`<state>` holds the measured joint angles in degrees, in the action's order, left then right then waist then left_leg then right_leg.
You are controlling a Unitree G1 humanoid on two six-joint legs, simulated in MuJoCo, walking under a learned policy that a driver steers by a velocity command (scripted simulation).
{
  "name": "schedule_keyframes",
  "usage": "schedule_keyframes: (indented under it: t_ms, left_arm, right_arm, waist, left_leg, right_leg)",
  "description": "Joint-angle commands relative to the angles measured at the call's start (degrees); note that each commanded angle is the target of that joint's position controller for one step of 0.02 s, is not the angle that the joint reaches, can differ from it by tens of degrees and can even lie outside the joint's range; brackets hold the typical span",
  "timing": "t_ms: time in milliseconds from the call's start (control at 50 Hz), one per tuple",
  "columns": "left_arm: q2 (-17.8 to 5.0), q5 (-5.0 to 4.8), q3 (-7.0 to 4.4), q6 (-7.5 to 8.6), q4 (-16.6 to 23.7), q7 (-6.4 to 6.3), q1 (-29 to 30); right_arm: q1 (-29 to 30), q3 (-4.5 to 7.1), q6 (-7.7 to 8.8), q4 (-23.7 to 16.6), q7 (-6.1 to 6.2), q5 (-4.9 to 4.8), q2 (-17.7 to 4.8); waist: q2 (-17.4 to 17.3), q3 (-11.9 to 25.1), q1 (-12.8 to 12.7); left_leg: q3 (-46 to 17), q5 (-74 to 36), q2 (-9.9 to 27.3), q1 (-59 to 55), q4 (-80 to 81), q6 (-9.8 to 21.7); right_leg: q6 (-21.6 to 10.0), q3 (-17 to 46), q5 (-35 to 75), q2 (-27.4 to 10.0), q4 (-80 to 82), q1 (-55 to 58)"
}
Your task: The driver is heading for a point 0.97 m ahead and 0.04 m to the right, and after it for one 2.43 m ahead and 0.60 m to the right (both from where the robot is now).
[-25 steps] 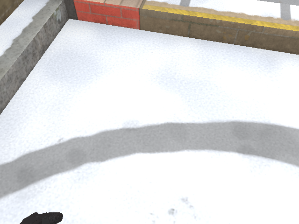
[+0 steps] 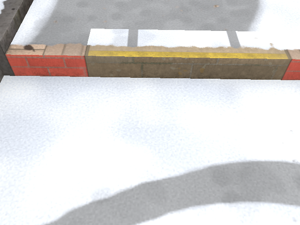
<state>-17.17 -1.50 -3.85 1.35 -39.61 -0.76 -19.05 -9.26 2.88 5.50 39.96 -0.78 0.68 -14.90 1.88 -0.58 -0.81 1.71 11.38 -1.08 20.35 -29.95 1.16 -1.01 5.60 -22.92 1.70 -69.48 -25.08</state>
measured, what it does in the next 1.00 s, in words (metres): walks ahead: right foot, then left foot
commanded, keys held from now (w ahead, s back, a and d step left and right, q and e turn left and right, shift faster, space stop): w+e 0.26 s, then w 0.20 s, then w+q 0.54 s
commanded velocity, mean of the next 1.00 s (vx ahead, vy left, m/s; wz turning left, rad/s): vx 0.50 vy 0.00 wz -0.10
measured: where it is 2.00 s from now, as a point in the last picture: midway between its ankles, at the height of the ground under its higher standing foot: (168, 122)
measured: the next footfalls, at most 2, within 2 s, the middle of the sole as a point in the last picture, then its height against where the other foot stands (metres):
right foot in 0.40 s outside the picture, level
left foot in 0.94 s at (159, 182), level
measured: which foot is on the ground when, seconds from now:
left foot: down 0.00-0.40, up 0.42-0.92, down 0.94-1.00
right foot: up 0.00-0.38, down 0.40-0.94, up 0.96-1.00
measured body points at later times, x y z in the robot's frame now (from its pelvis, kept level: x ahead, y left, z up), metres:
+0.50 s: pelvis +0.26 -0.08 +0.00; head +0.29 -0.10 +0.44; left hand +0.50 +0.12 -0.09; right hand +0.24 -0.37 -0.13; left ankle +0.15 +0.10 -0.63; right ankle +0.30 -0.17 -0.73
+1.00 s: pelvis +0.55 -0.08 -0.02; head +0.59 -0.08 +0.43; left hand +0.63 +0.20 -0.14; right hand +0.72 -0.35 -0.11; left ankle +0.65 -0.01 -0.73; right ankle +0.34 -0.20 -0.65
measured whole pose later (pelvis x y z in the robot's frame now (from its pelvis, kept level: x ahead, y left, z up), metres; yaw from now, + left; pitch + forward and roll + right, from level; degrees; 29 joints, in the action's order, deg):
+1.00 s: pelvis +0.55 -0.08 -0.02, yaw -1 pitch +2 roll -1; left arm -16.6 -0.3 -3.2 3.9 -46.0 -0.5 -16.3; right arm -7.3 3.1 3.0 38.9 -2.9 -1.1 -17.0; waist -0.7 -2.9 -0.9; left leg 2.1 10.3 -3.0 29.5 -37.1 5.5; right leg 0.7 -2.2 -28.6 -0.6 -60.4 -10.0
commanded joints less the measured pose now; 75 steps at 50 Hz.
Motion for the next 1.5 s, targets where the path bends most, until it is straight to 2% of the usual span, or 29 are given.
schedule_keyframes:
  t_ms: [20, 300, 340, 380, 400, 420, 440, 460, 500, 620, 720, 820, 880, 920, 940, 960, 980, 1000, 1040, 1120, 1140, 1200, 1300, 1380, 1400, 1420, 1440, 1460, 1500]
  left_arm:
    - [-5.2, -0.17, -1.79, 0.55, 6.2, 0.31, 3.4]
    - [-1.1, -0.06, 0.19, 0.85, 10.9, 3.84, 20.2]
    - [-2.8, 0.51, -0.66, 0.82, 11.0, 3.93, 18.2]
    - [-7.1, 0.8, -3.24, 0.56, 7.1, 3.31, 4.2]
    - [-11.1, 0.78, -4.77, 0.04, 4.6, 2.27, -5.5]
    - [-17.4, 0.48, -5.19, 0.4, 4.6, 1.79, -4.4]
    - [-12.4, 0.55, -3.82, 1.0, 5.6, 1.94, -6.4]
    - [-10.1, 0.92, -2.96, 1.69, 4.6, 2.18, -4.0]
    - [-6.2, 0.97, -1.7, 2.24, 4.5, 2.21, 3.1]
    - [-5.5, 2.47, -1.49, 4.87, 1.6, 1.51, 5.9]
    - [-6.3, 2.28, -1.38, 5.06, -0.5, 0.69, 4.9]
    - [-7.8, 1.28, -2.03, 3.6, -3.8, 0.34, 0.6]
    - [-9.9, 0.86, -2.64, 2.06, -3.8, -0.44, 2.1]
    - [-10.7, 0.77, -2.73, 1.07, -3.5, -1.21, 3.5]
    - [-9.3, 1.32, -2.02, 1.42, -2.7, -1.57, 2.7]
    - [-0.8, 3.09, 0.67, 3.08, -0.3, -0.25, -4.6]
    - [-4.9, 1.79, 0.36, 5.37, -0.3, 0.86, 0.6]
    - [-7.5, -0.53, -0.39, 6.55, 1.7, 1.49, 6.4]
    - [-6.7, 1.2, -0.09, 7.29, 2.5, 0.83, 9.6]
    - [-5.6, 2.55, -0.3, 4.78, 2.2, 0.43, 6.5]
    - [-2.2, 6.35, 1.57, 2.25, 1.5, 1.33, 5.3]
    - [-2.1, 5.06, 2.22, 0.57, 3.3, 2.02, 10.1]
    - [-4.0, 3.59, 2.33, 1.75, 5.4, 2.08, 18.4]
    - [-6.1, 4.13, 1.25, 3.32, 2.1, 1.45, 7.1]
    - [-8.3, 4.97, 0.45, 4.15, 0.5, 0.81, 1.0]
    - [-13.2, 5.72, -0.51, 4.35, 0.2, 0.14, -5.2]
    - [-17.0, 4.63, -2.04, 3.37, -1.9, 0.53, -5.0]
    - [-11.0, 3.15, -0.95, 2.82, -1.7, 1.15, -2.1]
    - [-5.9, 2.63, 0.32, 2.62, -1.8, 1.69, 2.0]
  right_arm:
    - [-3.3, 1.75, 0.31, -1.4, 0.56, 0.19, -5.9]
    - [-9.5, 3.55, -1.2, 5.6, 0.95, -1.95, -12.7]
    - [-9.6, 3.9, -1.74, 6.1, 0.99, -2.63, -14.4]
    - [-8.9, 3.49, -2.3, 6.5, 1.33, -2.85, -14.3]
    - [-9.2, 2.23, -1.97, 5.5, 1.51, -1.41, -11.7]
    - [-15.4, -0.43, -0.73, 2.7, 0.64, 0.23, -3.9]
    - [-10.5, 0.56, 0.84, 3.3, 0.1, -1.93, -9.3]
    - [-4.5, 1.31, 1.45, 1.2, -0.12, -3.88, -11.4]
    - [-3.2, 1.09, 1.36, 1.9, 0.36, -2.36, -10.2]
    - [-4.5, 0.85, -2.49, 2.9, 0.43, -2.1, -6.6]
    - [2.4, 0.31, -1.83, 1.1, -0.72, -1.91, -4.9]
    - [9.0, -0.26, -1.69, -2.9, -2.57, -1.75, -4.2]
    - [6.9, 0.57, -1.97, -4.5, -3.43, -1.63, -6.1]
    - [-5.5, 2.89, -2.43, -2.3, -2.9, -1.68, -10.1]
    - [-14.5, 4.68, -2.83, -0.6, -1.86, -1.89, -14.2]
    - [-14.6, 5.73, -2.7, -0.8, -1.4, -2.35, -20.0]
    - [-16.7, 4.32, -2.28, -2.1, -1.36, -2.11, -15.3]
    - [-14.9, 3.66, -1.99, -1.9, -1.19, -1.5, -12.9]
    - [-7.8, 2.99, -1.79, -3.2, -0.9, -1.6, -10.4]
    - [-4.4, 2.5, -1.58, -4.8, -0.04, -1.04, -9.4]
    - [-9.4, 3.23, -2.22, -1.3, -0.14, 0.81, -12.2]
    - [-9.8, 3.25, -2.89, -0.7, -0.45, 0.02, -11.3]
    - [-13.0, 4.1, -3.41, 0.0, -0.4, 0.52, -12.4]
    - [-10.4, 3.77, -2.72, 0.4, 0.01, 0.5, -11.7]
    - [-11.6, 2.76, -2.26, 0.8, -0.14, 0.25, -9.0]
    - [-13.3, 1.72, -1.94, -1.1, -0.14, -1.03, -5.7]
    - [-18.1, 1.6, -2.11, -1.5, -0.25, -0.19, -6.0]
    - [-15.8, 1.77, -2.88, 0.5, 0.01, 1.15, -8.8]
    - [-9.0, 1.44, -2.72, -0.1, -0.92, 1.66, -8.8]
  waist:
    - [-9.0, 0.5, 2.3]
    - [-5.5, -4.4, 6.0]
    - [-7.0, -2.3, 3.4]
    - [-6.5, 5.7, -5.1]
    - [-2.3, 11.6, -9.1]
    - [12.6, 18.0, -1.8]
    - [6.8, 23.7, -6.4]
    - [5.2, 14.6, -6.7]
    - [1.0, 6.5, -2.3]
    - [0.7, 0.1, 1.6]
    - [0.6, -2.5, -1.2]
    - [-0.3, -4.6, -3.9]
    - [2.3, -1.4, -1.2]
    - [2.7, 5.9, 6.0]
    - [-1.7, 11.3, 10.0]
    - [-17.6, 17.0, 3.5]
    - [-11.6, 24.7, 7.8]
    - [-8.8, 16.6, 8.8]
    - [-1.1, 6.4, 4.2]
    - [-3.8, 3.2, -0.2]
    - [-1.4, 3.0, -0.6]
    - [-6.3, 1.1, 0.8]
    - [-6.7, 0.3, 4.9]
    - [-6.2, 2.6, -0.9]
    - [-2.0, 6.6, -3.2]
    - [7.6, 12.7, -4.5]
    - [17.9, 11.8, -0.9]
    - [6.1, 5.5, -0.2]
    - [1.6, 0.0, 0.1]
  left_leg:
    - [-17.3, 1.1, 15.6, -14.1, 17.5, 8.0]
    - [4.8, -20.3, 17.3, -22.1, 19.2, 6.9]
    - [6.3, -38.0, 17.9, -24.5, 13.5, 6.3]
    - [9.6, -49.2, 15.5, -20.4, -4.0, 4.2]
    - [9.8, -32.2, 13.4, -6.5, -20.2, 1.9]
    - [6.3, 19.8, 2.8, 16.7, -40.8, -1.5]
    - [-4.9, 22.5, 2.3, 21.5, -48.1, -1.3]
    - [-4.8, 17.9, 4.7, 26.1, -48.5, -0.7]
    - [-4.5, 9.7, 9.1, 21.9, -40.6, -0.4]
    - [-6.9, -2.3, 9.9, 18.3, -30.9, -3.2]
    - [-4.7, -18.9, 7.2, 17.2, -13.8, -2.5]
    - [-2.3, -14.3, 5.9, 21.8, -6.1, 0.5]
    - [2.3, -4.6, 2.2, 16.4, -5.4, 3.5]
    - [4.7, -3.7, -2.6, -0.9, -3.2, 6.6]
    - [-4.0, -6.6, 1.4, -18.3, -1.8, 9.7]
    - [-36.2, 1.3, 16.8, -39.8, 1.9, 21.2]
    - [-50.1, 7.3, 19.8, -45.2, 10.3, 22.9]
    - [-41.7, 5.4, 18.4, -40.6, 11.9, 19.7]
    - [-30.1, -5.9, 14.1, -23.5, 12.7, 16.8]
    - [-21.9, -18.5, 10.6, -9.6, 16.4, 16.8]
    - [-17.1, -25.0, 8.1, -5.8, 15.7, 14.7]
    - [-14.4, -18.9, 4.2, -3.1, 16.1, 12.0]
    - [-20.7, -11.3, 6.6, -10.0, 13.4, 10.6]
    - [-22.3, -16.3, 7.1, -10.7, 3.4, 7.0]
    - [-18.1, -17.7, 3.2, -9.4, -8.0, 5.3]
    - [-10.6, -5.1, -3.0, -0.7, -24.5, 3.1]
    - [-7.4, 19.7, -7.8, 12.4, -32.7, 2.3]
    - [-9.9, 16.5, -3.5, 16.4, -36.8, 3.0]
    - [-6.7, 8.7, 1.0, 14.6, -32.3, 2.3]
  right_leg:
    - [0.3, 1.7, 5.2, -7.0, -0.5, -15.8]
    - [-1.6, -6.7, 19.5, -5.6, 32.1, -12.3]
    - [-4.0, -9.1, 13.5, -2.3, 34.4, -6.0]
    - [-7.4, -11.0, 16.8, 2.0, 40.3, 15.0]
    - [-10.0, -1.3, 19.6, -4.3, 38.5, 33.4]
    - [-20.0, 30.2, 11.6, -20.4, 43.0, 49.6]
    - [-21.5, 38.8, 7.4, -23.3, 49.7, 49.7]
    - [-18.7, 28.7, 12.5, -20.9, 50.4, 43.7]
    - [-14.9, 15.3, 22.3, -16.6, 51.8, 28.2]
    - [-13.6, 1.4, 26.5, -14.6, 61.4, 14.9]
    - [-9.6, -8.2, 26.7, -12.4, 62.6, 16.9]
    - [-8.5, -10.5, 32.3, -16.4, 58.9, 28.6]
    - [-6.3, -12.8, 55.5, -17.1, 50.0, 32.8]
    - [-3.8, -15.5, 67.2, -14.7, 32.5, 29.2]
    - [-1.5, -15.7, 53.3, -12.2, 16.4, 16.9]
    - [2.7, -12.4, -2.1, 0.2, -5.6, -10.4]
    - [1.9, 0.6, -10.1, 1.7, -12.2, -17.3]
    - [0.7, 1.5, -5.5, -1.5, -11.6, -21.9]
    - [0.4, 0.1, 1.5, -5.7, -1.5, -18.4]
    - [3.3, -1.1, 5.0, -7.3, 8.4, -10.5]
    - [4.0, -4.9, 6.9, -6.7, 10.4, -6.0]
    - [5.1, -6.2, 15.5, -6.0, 19.8, -4.9]
    - [4.7, -4.8, 19.6, -4.3, 33.4, -4.2]
    - [1.0, -5.5, 14.4, -2.3, 41.6, 10.8]
    - [-1.2, -1.3, 10.4, -6.0, 44.4, 18.9]
    - [-5.7, 18.3, -2.1, -18.0, 50.4, 29.3]
    - [-11.2, 40.4, -5.3, -24.0, 57.5, 33.0]
    - [-11.7, 37.4, -11.0, -22.8, 56.7, 29.3]
    - [-9.7, 22.6, 0.3, -16.3, 57.2, 21.8]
